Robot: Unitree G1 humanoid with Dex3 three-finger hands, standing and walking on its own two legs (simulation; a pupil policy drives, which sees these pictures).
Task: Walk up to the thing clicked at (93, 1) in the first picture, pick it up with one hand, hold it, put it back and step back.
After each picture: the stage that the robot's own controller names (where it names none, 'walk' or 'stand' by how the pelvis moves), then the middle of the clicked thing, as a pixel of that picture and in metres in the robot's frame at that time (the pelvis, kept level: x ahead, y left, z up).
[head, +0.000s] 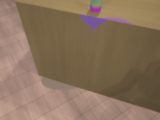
stand; (96, 0) +0.89 -0.07 +0.06
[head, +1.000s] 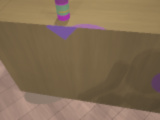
walk; (62, 7) +0.77 +0.14 +0.08
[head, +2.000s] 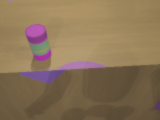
stand; (39, 43) +0.46 +0.17 +0.10
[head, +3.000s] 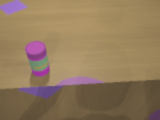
stand; (38, 59) +0.43 +0.17 +0.07
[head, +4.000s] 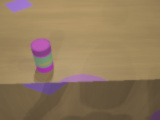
stand; (43, 56) +0.45 +0.16 +0.06
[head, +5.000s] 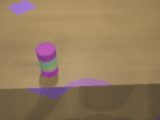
stand; (47, 60) +0.43 +0.14 +0.06
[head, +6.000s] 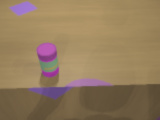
stand; (48, 60) +0.43 +0.14 +0.06
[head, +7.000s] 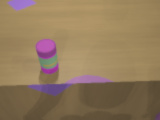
rise first; (48, 57) +0.44 +0.14 +0.06
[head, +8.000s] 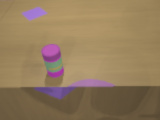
rise first; (53, 61) +0.44 +0.16 +0.06
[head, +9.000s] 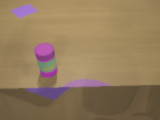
go down; (46, 60) +0.43 +0.15 +0.07
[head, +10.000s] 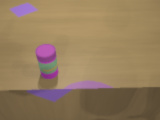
go down; (47, 62) +0.43 +0.14 +0.07
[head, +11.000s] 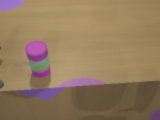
close in; (39, 60) +0.42 +0.15 +0.07
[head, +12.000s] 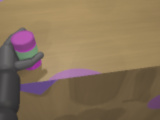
close; (27, 51) +0.44 +0.17 +0.10
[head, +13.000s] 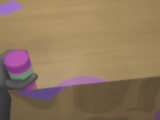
lift; (21, 71) +0.35 +0.19 +0.11
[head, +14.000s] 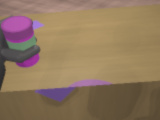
lift; (22, 43) +0.32 +0.16 +0.28
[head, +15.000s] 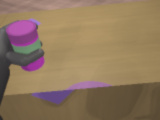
hold; (27, 46) +0.33 +0.15 +0.26
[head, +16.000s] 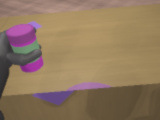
hold; (26, 48) +0.33 +0.16 +0.25
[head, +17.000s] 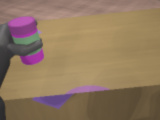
crouch; (27, 41) +0.35 +0.16 +0.28
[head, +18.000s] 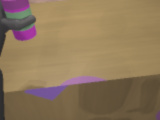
crouch; (20, 17) +0.43 +0.17 +0.28
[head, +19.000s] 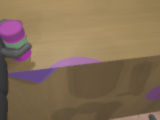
lower; (16, 41) +0.46 +0.19 +0.11
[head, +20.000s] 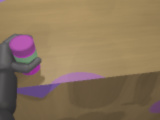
lower; (26, 56) +0.41 +0.17 +0.10
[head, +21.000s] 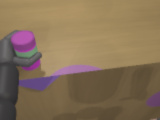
lower; (27, 51) +0.44 +0.17 +0.10
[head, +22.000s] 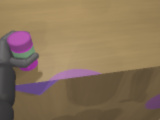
lower; (24, 51) +0.43 +0.18 +0.10
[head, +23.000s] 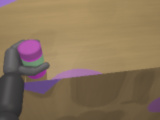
open; (33, 60) +0.41 +0.16 +0.10
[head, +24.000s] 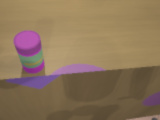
sink last; (30, 53) +0.40 +0.15 +0.10
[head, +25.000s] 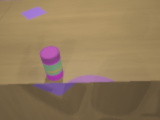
sink last; (52, 64) +0.42 +0.15 +0.08
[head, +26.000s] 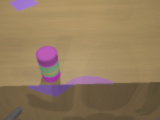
stand; (49, 64) +0.39 +0.14 +0.07
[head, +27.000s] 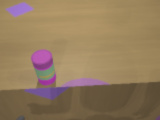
stand; (44, 68) +0.39 +0.16 +0.07
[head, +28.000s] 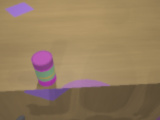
stand; (44, 69) +0.39 +0.16 +0.06
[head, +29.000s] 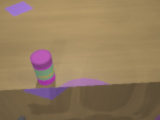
stand; (43, 68) +0.39 +0.16 +0.06
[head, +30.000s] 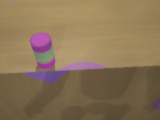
walk; (43, 51) +0.44 +0.15 +0.07
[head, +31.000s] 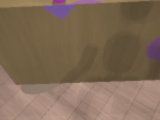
walk; out of the picture +0.81 +0.15 +0.10
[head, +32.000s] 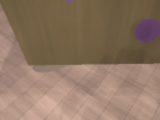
stand; out of the picture +1.16 +0.15 +0.08
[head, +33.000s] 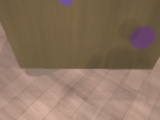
stand; out of the picture +1.11 +0.14 +0.06
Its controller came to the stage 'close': yes
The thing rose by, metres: 0.24
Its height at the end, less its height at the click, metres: +0.00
